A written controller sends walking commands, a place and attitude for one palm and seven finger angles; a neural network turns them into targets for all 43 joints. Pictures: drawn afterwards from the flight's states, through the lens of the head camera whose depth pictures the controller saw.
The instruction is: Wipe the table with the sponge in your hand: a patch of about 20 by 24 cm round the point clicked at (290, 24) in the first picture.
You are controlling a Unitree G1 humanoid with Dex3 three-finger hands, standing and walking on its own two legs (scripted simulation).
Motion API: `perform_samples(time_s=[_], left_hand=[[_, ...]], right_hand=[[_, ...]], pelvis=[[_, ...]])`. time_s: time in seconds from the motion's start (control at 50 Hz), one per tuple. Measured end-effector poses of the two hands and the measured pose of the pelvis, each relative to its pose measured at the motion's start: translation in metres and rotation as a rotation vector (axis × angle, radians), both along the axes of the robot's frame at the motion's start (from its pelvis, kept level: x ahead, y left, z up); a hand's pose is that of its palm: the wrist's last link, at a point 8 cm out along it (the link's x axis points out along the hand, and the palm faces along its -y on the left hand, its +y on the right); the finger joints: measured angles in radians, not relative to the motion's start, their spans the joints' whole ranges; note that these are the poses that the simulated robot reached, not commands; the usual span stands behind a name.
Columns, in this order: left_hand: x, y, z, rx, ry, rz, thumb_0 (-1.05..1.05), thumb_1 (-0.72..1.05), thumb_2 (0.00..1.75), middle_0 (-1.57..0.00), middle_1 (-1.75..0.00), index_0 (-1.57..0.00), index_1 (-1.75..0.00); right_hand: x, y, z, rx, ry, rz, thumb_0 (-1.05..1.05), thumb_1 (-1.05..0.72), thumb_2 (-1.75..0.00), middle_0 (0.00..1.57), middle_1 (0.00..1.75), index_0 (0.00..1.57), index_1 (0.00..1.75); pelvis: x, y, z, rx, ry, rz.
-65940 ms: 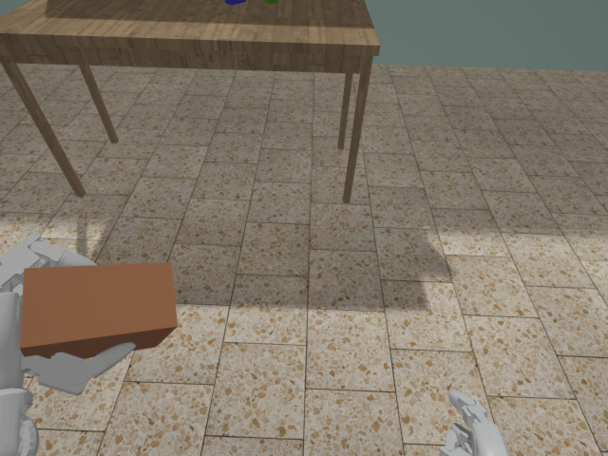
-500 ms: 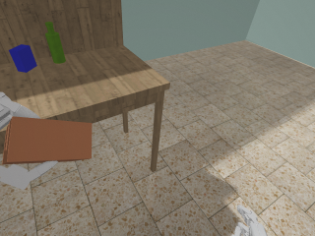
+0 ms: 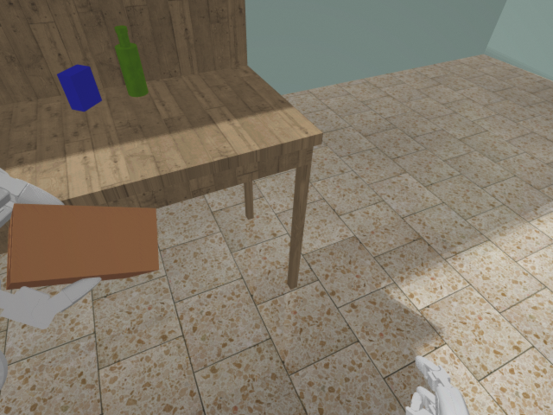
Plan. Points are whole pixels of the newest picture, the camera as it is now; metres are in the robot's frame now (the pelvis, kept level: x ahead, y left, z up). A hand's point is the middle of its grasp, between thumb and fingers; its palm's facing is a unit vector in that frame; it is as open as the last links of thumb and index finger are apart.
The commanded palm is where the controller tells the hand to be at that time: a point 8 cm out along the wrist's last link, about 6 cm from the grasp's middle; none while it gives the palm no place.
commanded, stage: stand and wait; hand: left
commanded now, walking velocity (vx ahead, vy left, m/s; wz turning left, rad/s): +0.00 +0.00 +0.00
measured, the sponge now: (102, 247) +0.24 +0.20 +0.20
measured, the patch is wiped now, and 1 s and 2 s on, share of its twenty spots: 1.00 1.00 1.00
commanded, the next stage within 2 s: none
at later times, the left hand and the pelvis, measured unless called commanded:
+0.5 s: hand (37, 237) +0.24 +0.27 +0.21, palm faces +0.46 -0.82 -0.33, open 10.2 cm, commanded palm +0.18 +0.30 +0.22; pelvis +0.02 +0.02 +0.01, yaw +0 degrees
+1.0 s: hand (45, 259) +0.22 +0.26 +0.20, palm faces +0.43 -0.85 -0.32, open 10.2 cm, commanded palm +0.17 +0.30 +0.22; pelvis +0.01 +0.02 +0.01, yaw -1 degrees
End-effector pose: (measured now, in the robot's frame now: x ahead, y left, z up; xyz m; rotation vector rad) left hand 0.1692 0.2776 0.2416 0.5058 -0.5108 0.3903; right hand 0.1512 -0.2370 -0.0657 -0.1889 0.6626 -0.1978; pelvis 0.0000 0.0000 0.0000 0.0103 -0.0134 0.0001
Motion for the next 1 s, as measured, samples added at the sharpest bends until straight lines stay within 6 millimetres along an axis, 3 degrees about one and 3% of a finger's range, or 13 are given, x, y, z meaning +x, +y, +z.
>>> perform_samples(time_s=[0.08,0.2,0.28,0.38,0.5,0.6,0.8,1.0], left_hand=[[0.011,0.007,-0.013,-0.028,0.051,0.062,-0.01,-0.55,1.07,-0.72,-1.35,-0.75,-1.34],[0.012,-0.005,-0.044,-0.135,0.19,0.001,-0.01,-0.55,1.07,-0.71,-1.36,-0.75,-1.35],[0.009,-0.001,-0.032,-0.086,0.157,-0.027,-0.01,-0.55,1.07,-0.72,-1.35,-0.75,-1.34],[0.014,0.018,-0.009,-0.023,0.077,0.021,-0.01,-0.55,1.07,-0.72,-1.35,-0.76,-1.34],[0.028,0.028,-0.022,-0.1,0.112,0.04,-0.01,-0.55,1.07,-0.71,-1.36,-0.75,-1.35],[0.029,0.017,-0.036,-0.14,0.169,-0.015,-0.01,-0.55,1.07,-0.71,-1.36,-0.75,-1.35],[0.013,0.022,-0.014,-0.064,0.107,0.012,-0.01,-0.55,1.07,-0.72,-1.35,-0.75,-1.34],[0.011,0.017,-0.034,-0.133,0.172,0.017,-0.01,-0.55,1.07,-0.72,-1.35,-0.75,-1.35]], right_hand=[[0.015,0.006,-0.006,0.045,-0.023,0.041,0.01,-0.9,-0.9,0.2,0.3,0.2,0.29],[0.022,0.011,-0.003,0.027,0.044,0.066,0.01,-0.9,-0.9,0.2,0.3,0.2,0.3],[0.027,0.013,0.004,-0.018,0.059,0.06,0.01,-0.9,-0.9,0.2,0.3,0.2,0.3],[0.037,0.021,0.008,-0.013,0.04,0.055,0.01,-0.9,-0.9,0.2,0.3,0.2,0.3],[0.045,0.032,0.014,0.021,-0.005,0.051,0.01,-0.9,-0.9,0.2,0.3,0.2,0.3],[0.042,0.037,0.018,0.015,-0.013,0.056,0.01,-0.9,-0.9,0.2,0.3,0.2,0.3],[0.027,0.033,0.011,0.007,0.042,0.054,0.01,-0.9,-0.9,0.2,0.3,0.2,0.3],[0.012,0.026,0.006,0.006,0.05,0.034,0.01,-0.9,-0.9,0.2,0.3,0.2,0.3]], pelvis=[[0.007,-0.005,-0.004,-0.01,-0.004,0.015],[0.012,0.001,0.003,-0.022,0.001,0.018],[0.016,0.007,0.005,-0.019,0.005,0.01],[0.021,0.015,0.009,-0.023,0.003,0.006],[0.024,0.021,0.011,-0.025,0.0,-0.003],[0.022,0.022,0.011,-0.023,0.001,-0.01],[0.014,0.021,0.013,-0.024,0.004,-0.008],[0.006,0.021,0.013,-0.026,0.0,-0.011]])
